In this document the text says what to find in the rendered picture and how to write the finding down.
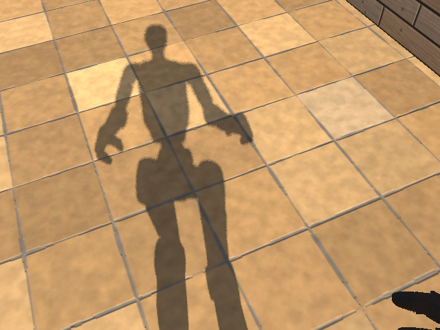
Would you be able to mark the right robot hand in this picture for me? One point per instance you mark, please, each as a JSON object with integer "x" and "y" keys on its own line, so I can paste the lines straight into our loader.
{"x": 419, "y": 302}

